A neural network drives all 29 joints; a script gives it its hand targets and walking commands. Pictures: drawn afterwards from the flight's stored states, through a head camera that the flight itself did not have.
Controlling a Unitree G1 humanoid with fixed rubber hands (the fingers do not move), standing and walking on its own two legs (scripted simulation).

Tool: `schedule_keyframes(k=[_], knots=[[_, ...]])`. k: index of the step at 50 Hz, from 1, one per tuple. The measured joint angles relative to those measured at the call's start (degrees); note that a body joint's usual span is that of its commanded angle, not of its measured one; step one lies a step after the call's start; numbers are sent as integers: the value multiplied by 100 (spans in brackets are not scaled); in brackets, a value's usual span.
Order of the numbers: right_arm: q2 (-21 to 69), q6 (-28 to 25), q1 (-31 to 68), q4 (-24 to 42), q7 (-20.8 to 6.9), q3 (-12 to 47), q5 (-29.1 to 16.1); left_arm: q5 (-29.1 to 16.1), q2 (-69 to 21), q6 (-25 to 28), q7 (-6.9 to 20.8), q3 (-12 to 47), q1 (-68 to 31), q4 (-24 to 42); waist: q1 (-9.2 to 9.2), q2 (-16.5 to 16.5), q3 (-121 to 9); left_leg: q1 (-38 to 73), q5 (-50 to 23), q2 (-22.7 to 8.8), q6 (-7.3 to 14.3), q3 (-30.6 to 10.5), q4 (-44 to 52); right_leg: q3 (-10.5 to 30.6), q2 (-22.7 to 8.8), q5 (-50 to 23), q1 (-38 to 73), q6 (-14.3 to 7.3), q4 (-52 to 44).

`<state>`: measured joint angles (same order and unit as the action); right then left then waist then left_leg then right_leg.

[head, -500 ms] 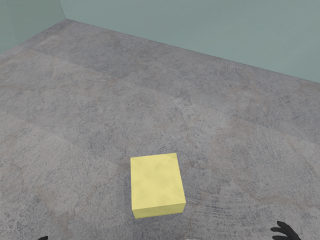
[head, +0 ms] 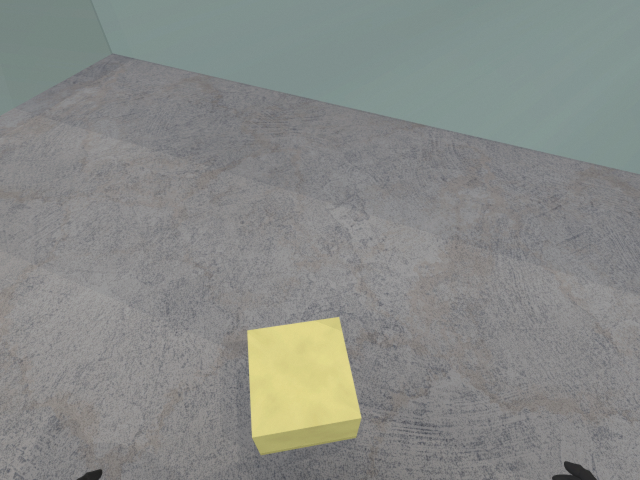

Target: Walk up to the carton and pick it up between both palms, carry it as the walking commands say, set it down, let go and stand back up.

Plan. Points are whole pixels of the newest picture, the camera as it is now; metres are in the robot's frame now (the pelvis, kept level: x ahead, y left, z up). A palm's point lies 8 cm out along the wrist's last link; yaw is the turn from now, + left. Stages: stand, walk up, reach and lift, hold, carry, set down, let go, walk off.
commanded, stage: walk up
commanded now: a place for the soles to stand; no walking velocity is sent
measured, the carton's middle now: (301, 383) +0.49 +0.05 -0.66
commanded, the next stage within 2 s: reach and lift in 0.92 s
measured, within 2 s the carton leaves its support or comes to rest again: neither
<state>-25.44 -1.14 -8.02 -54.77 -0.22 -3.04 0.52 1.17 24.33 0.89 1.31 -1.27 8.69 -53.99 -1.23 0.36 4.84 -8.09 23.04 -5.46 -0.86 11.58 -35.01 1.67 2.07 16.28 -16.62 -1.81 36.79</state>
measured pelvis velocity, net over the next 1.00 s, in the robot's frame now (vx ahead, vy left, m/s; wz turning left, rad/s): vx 0.01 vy -0.02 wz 0.07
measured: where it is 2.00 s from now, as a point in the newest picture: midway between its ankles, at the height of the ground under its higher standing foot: outside the picture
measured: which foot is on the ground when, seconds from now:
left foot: down 0.00-1.00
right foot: down 0.00-1.00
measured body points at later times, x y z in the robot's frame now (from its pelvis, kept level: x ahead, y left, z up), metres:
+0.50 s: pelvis +0.02 -0.01 +0.02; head +0.02 -0.01 +0.47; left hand +0.15 +0.29 -0.09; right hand +0.12 -0.34 -0.09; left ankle -0.04 +0.12 -0.72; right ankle +0.03 -0.10 -0.72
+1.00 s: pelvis +0.01 -0.02 +0.01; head +0.04 -0.01 +0.46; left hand +0.13 +0.29 -0.09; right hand +0.14 -0.33 -0.09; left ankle -0.04 +0.12 -0.72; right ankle +0.03 -0.10 -0.72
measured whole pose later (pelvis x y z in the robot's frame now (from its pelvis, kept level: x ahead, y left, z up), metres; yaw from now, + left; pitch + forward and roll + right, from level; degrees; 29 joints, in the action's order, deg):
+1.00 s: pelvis +0.01 -0.02 +0.01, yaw +4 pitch +1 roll +0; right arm -21.8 3.5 -8.9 -47.3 -0.6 -4.9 1.7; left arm 0.8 21.0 -4.1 2.5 -4.3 5.1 -48.6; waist -1.7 0.8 2.7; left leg -9.7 17.2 -3.2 -2.0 2.8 -26.3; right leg -2.2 1.9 12.7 -15.4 -2.7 27.4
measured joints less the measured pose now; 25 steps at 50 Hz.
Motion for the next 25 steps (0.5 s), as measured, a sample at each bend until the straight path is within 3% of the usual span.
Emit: schedule_keyframes(k=[4,6,15,25], knots=[[84,-6,-90,-61,20,62,-35,-24,-21,-15,-3,32,0,30,10,4,-69,42,-113,183,21,-420,303,12,58,10,79,-48,-241],[169,-72,-155,-89,27,98,-12,-58,-33,-48,-7,53,-74,-12,-13,81,-107,171,-290,242,-90,-441,638,6,13,-54,151,-36,-415],[176,-63,-73,-191,90,177,-54,-47,-165,-48,-19,49,-483,-91,-64,50,-158,311,-424,158,-121,-537,935,-111,87,-231,390,-102,-850],[193,-77,78,-343,95,221,19,-55,-247,-72,11,66,-566,-337,3,44,-324,502,-629,155,-144,-595,1291,-170,92,-403,609,-114,-1207]])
